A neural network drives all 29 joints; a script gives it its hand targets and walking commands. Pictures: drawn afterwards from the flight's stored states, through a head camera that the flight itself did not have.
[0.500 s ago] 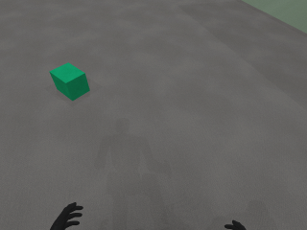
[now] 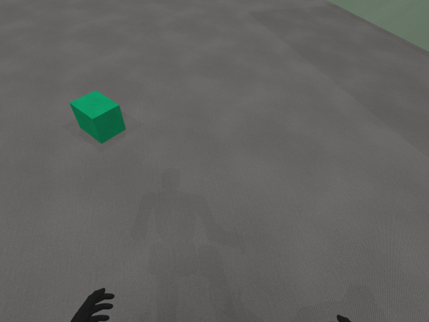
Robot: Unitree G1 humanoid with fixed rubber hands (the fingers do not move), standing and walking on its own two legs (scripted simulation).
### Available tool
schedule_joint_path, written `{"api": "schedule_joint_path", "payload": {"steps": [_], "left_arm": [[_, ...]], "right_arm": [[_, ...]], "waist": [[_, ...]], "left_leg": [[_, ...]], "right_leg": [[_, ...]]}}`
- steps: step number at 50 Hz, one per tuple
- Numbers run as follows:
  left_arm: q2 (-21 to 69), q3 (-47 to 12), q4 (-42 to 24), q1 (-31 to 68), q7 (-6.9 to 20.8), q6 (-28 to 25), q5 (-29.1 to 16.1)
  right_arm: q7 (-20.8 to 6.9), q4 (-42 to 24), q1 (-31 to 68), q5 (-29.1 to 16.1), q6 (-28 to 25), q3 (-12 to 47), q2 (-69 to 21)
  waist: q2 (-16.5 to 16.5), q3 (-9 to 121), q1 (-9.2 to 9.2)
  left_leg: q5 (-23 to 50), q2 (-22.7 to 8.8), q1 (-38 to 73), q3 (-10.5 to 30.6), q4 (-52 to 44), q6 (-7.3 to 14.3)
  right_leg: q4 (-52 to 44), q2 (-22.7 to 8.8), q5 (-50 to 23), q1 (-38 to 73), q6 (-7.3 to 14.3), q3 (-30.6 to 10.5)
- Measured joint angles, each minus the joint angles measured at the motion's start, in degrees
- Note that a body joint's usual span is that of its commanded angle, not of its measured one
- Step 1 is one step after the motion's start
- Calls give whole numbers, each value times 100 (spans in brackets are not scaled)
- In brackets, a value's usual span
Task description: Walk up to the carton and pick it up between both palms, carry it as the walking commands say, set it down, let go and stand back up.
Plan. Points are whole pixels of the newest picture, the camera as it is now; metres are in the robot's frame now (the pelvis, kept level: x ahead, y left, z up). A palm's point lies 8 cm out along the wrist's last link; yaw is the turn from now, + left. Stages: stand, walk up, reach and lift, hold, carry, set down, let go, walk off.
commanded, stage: stand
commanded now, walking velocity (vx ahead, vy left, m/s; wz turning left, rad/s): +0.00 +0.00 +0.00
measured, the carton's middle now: (98, 116) +1.44 +0.79 -0.65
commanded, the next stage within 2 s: walk up in 1.02 s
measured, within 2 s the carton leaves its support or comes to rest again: neither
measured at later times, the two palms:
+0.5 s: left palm out of the picture +0.11 +0.25 -0.10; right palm out of the picture +0.08 -0.27 -0.11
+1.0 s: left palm out of the picture +0.08 +0.26 -0.11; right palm out of the picture +0.06 -0.27 -0.11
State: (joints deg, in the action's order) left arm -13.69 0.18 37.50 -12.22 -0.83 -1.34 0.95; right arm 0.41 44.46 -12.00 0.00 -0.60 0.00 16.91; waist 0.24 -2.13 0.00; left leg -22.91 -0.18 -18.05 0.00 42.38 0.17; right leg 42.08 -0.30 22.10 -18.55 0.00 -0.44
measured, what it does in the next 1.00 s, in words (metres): stands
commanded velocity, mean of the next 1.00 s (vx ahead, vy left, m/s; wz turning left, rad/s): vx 0.00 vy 0.00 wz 0.00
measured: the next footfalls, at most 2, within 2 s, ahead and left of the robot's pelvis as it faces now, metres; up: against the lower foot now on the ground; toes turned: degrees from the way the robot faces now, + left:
none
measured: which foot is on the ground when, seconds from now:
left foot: down 0.00-1.00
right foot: down 0.00-1.00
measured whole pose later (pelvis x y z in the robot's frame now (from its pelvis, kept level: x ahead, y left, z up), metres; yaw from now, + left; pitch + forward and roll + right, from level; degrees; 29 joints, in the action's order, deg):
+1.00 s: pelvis -0.02 +0.01 +0.01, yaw +0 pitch -2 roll -1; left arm -14.8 0.2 48.2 -11.8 -0.8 -1.4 1.0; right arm 0.3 55.0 -10.7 0.0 -0.9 0.0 17.0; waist 0.2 -2.0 0.0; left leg -20.3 -0.2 -18.1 0.0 40.2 0.6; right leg 38.8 -0.3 18.9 -18.0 0.0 -0.4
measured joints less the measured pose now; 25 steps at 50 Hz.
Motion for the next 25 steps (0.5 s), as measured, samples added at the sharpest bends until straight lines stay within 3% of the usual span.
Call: {"api": "schedule_joint_path", "payload": {"steps": [25], "left_arm": [[-93, 0, 555, 10, 4, -3, 0]], "right_arm": [[-3, 573, 40, 0, -13, 0, 3]], "waist": [[0, -40, 0]], "left_leg": [[81, 0, 0, 0, 0, 9]], "right_leg": [[-14, 0, -89, 6, 0, 0]]}}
